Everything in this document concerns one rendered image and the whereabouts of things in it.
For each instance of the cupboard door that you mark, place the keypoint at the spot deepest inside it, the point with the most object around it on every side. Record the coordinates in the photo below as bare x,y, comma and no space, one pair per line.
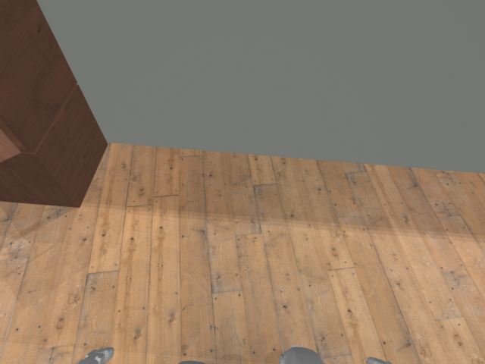
7,147

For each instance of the right robot thigh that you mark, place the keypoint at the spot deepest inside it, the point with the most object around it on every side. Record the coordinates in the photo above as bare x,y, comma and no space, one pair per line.
300,355

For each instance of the robot left hand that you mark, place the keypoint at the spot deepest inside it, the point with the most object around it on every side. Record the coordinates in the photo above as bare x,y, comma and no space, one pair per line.
98,356

